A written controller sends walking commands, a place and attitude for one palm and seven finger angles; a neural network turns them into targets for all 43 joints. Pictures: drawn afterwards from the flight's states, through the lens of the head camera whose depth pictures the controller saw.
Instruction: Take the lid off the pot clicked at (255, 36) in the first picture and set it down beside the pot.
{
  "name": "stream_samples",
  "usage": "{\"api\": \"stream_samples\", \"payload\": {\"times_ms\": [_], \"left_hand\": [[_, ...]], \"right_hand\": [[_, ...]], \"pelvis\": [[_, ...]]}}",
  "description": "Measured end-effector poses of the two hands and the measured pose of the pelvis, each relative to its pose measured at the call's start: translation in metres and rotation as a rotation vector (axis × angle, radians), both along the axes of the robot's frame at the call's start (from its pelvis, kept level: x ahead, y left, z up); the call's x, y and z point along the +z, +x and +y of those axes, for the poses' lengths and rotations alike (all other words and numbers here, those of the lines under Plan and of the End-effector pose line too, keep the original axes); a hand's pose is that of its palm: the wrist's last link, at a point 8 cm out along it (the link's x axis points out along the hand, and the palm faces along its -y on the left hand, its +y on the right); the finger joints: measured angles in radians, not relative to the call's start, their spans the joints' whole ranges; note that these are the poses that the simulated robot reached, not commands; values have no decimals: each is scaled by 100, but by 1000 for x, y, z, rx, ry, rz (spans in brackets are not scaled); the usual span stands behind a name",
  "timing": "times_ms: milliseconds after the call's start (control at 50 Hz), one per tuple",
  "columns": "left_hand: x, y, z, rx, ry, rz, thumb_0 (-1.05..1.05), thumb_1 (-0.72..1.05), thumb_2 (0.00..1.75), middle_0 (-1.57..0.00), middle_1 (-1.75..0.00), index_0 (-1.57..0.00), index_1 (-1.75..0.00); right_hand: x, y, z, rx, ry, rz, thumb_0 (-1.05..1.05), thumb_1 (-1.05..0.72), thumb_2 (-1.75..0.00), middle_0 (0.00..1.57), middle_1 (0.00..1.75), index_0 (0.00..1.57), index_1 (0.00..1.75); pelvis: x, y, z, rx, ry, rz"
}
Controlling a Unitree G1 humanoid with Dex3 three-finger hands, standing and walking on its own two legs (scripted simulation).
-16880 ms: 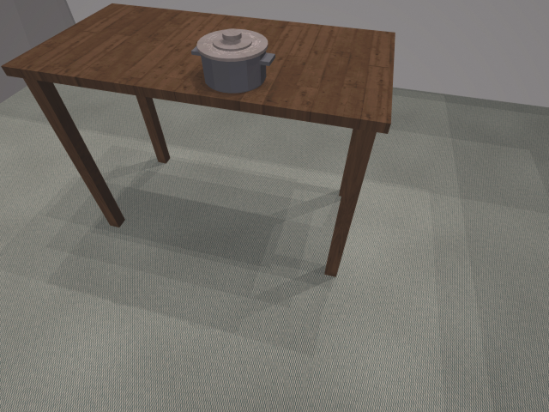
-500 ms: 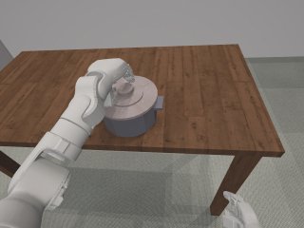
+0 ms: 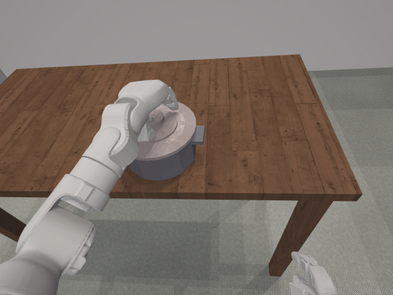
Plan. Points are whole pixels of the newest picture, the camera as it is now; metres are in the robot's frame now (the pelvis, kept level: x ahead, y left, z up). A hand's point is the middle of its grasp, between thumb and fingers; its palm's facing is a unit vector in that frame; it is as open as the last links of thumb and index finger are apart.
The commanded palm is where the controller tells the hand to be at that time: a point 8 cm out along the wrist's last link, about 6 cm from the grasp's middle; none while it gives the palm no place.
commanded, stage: close the fingers and squeeze the knob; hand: left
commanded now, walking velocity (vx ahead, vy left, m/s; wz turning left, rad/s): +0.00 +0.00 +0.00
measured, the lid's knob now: (152, 119) +0.45 +0.10 +0.13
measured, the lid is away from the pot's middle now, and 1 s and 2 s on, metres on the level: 0.00 0.00 0.00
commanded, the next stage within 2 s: lift the lid straight up in 1.60 s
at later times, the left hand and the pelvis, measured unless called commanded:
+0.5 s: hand (146, 122) +0.41 +0.11 +0.16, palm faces -0.23 -0.05 -0.97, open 9.0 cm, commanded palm +0.39 +0.12 +0.21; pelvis -0.01 +0.00 +0.00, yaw +0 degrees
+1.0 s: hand (145, 121) +0.42 +0.11 +0.16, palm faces -0.25 -0.07 -0.97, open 7.9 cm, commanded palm +0.39 +0.12 +0.21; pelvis -0.01 +0.00 +0.00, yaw +0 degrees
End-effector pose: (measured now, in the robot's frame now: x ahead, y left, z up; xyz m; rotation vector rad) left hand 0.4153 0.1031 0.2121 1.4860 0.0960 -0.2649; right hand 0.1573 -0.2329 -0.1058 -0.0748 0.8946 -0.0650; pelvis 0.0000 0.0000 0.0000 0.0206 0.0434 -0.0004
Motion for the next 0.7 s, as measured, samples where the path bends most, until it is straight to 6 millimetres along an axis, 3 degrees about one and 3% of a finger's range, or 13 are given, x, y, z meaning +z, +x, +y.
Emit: {"api": "stream_samples", "payload": {"times_ms": [100,300,700], "left_hand": [[1,-6,-2,-17,6,-7,0,-33,157,-86,-8,-87,-9],[4,-9,2,-4,10,-12,0,-22,137,-86,-11,-86,-12],[2,-4,10,21,18,10,0,4,118,-74,-65,-74,-66]], "right_hand": [[1,4,-1,8,-6,-5,2,-91,-90,20,30,20,30],[4,7,2,14,-2,-24,2,-91,-90,20,30,20,30],[0,-8,1,-2,-20,6,2,-91,-90,20,30,20,30]], "pelvis": [[0,-1,0,4,-2,-5],[0,-4,-1,6,-1,-6],[0,-7,2,6,-1,-6]]}}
